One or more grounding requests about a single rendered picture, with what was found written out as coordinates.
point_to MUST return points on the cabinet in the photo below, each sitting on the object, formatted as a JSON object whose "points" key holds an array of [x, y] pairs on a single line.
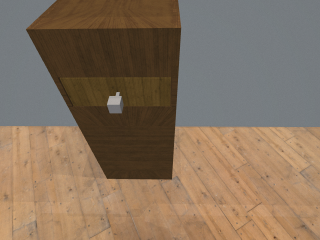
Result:
{"points": [[117, 39]]}

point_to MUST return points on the handle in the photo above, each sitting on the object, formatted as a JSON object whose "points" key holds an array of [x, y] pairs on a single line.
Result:
{"points": [[115, 104]]}

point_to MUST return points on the drawer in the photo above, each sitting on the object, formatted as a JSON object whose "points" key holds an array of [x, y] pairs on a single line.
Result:
{"points": [[135, 91]]}

